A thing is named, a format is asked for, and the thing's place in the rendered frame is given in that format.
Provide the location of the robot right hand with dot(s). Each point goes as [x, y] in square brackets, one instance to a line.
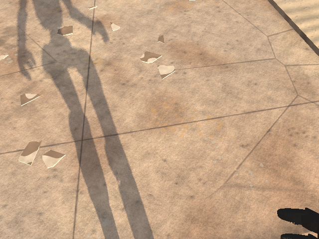
[308, 218]

